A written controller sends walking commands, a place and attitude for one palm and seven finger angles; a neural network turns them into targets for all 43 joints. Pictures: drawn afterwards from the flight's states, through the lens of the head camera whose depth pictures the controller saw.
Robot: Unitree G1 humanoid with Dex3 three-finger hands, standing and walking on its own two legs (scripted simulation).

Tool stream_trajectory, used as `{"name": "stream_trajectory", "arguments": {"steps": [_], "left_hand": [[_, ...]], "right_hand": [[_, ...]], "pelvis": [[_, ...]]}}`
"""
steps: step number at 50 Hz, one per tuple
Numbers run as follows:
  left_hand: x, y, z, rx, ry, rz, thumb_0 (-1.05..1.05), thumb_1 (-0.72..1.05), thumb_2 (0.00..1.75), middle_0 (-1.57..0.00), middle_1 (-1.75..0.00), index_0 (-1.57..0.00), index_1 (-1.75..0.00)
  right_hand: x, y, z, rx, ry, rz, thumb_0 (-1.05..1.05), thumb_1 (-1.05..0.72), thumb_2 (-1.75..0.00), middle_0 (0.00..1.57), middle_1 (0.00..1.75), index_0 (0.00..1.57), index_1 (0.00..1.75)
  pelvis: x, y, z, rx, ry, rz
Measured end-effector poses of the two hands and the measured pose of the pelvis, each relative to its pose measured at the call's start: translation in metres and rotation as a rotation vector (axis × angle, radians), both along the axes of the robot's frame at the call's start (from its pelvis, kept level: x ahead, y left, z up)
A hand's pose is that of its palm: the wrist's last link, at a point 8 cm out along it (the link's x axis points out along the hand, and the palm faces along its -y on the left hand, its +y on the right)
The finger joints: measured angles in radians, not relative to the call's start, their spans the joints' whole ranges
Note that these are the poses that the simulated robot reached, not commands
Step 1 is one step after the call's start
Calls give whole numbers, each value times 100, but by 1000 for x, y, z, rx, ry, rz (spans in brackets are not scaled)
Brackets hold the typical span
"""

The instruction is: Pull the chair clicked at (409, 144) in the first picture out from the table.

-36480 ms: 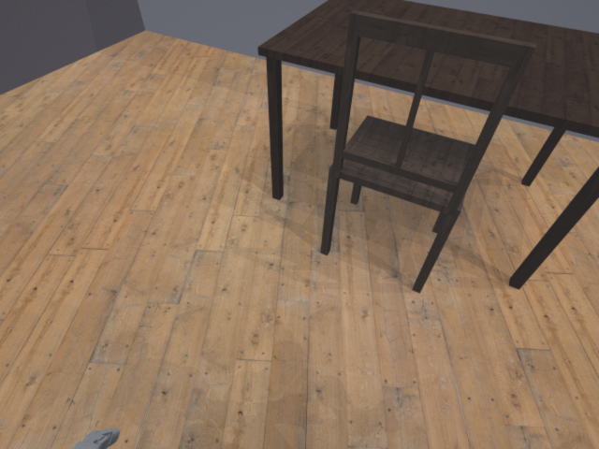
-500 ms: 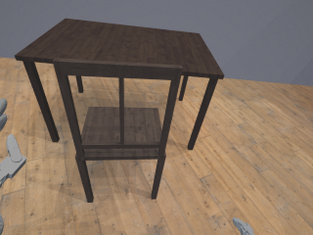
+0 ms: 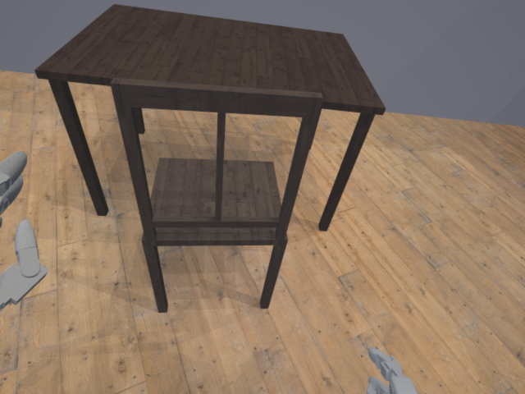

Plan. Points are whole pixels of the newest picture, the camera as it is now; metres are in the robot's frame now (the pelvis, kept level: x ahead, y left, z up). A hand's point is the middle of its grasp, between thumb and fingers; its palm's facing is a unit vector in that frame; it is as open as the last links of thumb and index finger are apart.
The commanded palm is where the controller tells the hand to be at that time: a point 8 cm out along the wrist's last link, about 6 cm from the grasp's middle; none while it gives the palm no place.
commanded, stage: stop stepping back and stand still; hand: left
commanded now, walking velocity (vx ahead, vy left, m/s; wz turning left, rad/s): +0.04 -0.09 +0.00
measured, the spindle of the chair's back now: (219, 172) +0.63 +0.13 -0.05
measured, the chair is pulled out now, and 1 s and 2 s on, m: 0.25 0.25 0.25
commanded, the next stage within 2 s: let the arm hang, fingers relaxed in 0.04 s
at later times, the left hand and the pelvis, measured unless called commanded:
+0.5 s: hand out of the picture +0.03 +0.18 -0.19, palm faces +0.09 -0.99 -0.15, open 6.7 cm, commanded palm none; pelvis +0.00 +0.00 -0.01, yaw +3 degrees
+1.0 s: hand out of the picture +0.02 +0.16 -0.17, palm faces +0.01 -0.99 -0.17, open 7.4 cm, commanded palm none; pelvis +0.02 +0.01 +0.00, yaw +0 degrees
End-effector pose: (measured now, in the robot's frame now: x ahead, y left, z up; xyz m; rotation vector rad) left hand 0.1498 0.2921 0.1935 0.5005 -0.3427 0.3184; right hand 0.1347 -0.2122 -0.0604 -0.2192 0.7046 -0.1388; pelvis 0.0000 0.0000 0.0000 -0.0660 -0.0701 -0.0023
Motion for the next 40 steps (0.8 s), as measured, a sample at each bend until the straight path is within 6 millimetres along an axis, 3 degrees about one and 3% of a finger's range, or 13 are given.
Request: {"name": "stream_trajectory", "arguments": {"steps": [4, 7, 8, 10, 12, 14, 17, 19, 20, 26, 31, 35, 40], "left_hand": [[-5, 13, 18, 98, 26, 79, 1, 89, 90, -21, -30, -21, -31], [-3, 24, 5, 76, 73, 146, 1, 89, 90, -21, -30, -21, -30], [1, 28, -9, 68, 112, 161, 1, 89, 90, -20, -30, -20, -30], [12, 36, -61, -19, 281, 185, 0, 89, 90, -20, -30, -20, -30], [17, 37, -133, -159, 503, 212, 0, 90, 90, -19, -30, -19, -30], [9, 22, -209, -299, 756, 223, 0, 90, 90, -19, -30, -19, -30], [-30, -28, -298, -460, 1125, 174, 1, 91, 90, -19, -29, -19, -30], [-66, -66, -335, -550, 1320, 121, 1, 91, 90, -19, -29, -19, -30], [-80, -75, -344, -608, 1357, 147, 0, 94, 90, -19, -30, -19, -30], [-141, -61, -353, -600, 1560, 237, -4, 104, 89, -21, -30, -20, -30], [-180, -49, -340, -557, 1700, 319, -2, 98, 89, -20, -30, -20, -30], [-190, -45, -332, -535, 1745, 357, -1, 94, 90, -20, -30, -20, -30], [-181, -50, -330, -528, 1737, 350, 0, 92, 90, -19, -30, -19, -30]], "right_hand": [[7, 7, -6, 38, 3, 28, 1, -91, -90, 21, 30, 20, 30], [13, 3, -19, 43, 5, 40, 1, -90, -90, 21, 30, 20, 30], [14, 0, -25, 49, 9, 46, 1, -90, -90, 21, 30, 20, 30], [12, -7, -41, 62, 52, 42, 1, -90, -90, 21, 30, 20, 30], [4, -14, -58, 53, 107, 25, 1, -91, -90, 21, 30, 20, 30], [-10, -20, -70, 35, 173, 3, 1, -91, -90, 21, 30, 20, 30], [-38, -25, -75, 16, 274, -30, 1, -91, -90, 21, 30, 20, 30], [-59, -26, -72, 4, 349, -51, 1, -91, -90, 20, 30, 20, 30], [-69, -27, -70, -3, 390, -59, 1, -91, -90, 20, 30, 20, 30], [-121, -25, -66, -12, 609, -92, 1, -91, -90, 20, 30, 20, 30], [-137, -17, -74, 31, 683, -119, 1, -91, -90, 20, 30, 20, 30], [-135, -5, -82, 72, 695, -118, 1, -91, -90, 20, 30, 20, 30], [-126, 8, -89, 108, 685, -107, 1, -92, -90, 20, 30, 20, 30]], "pelvis": [[2, -1, 4, 12, 29, 5], [-2, 0, -4, 21, 29, -2], [-3, 1, -6, 17, 31, 7], [-3, 4, -13, 16, 37, 30], [-1, 8, -22, 11, 50, 47], [0, 9, -28, 27, 47, 45], [4, 8, -26, 39, 33, 40], [5, 6, -22, 45, 32, 39], [5, 4, -20, 45, 35, 41], [5, 0, -7, 39, 63, 45], [9, 4, -2, 43, 70, 37], [12, 7, 0, 48, 64, 28], [16, 9, 1, 55, 55, 19]]}}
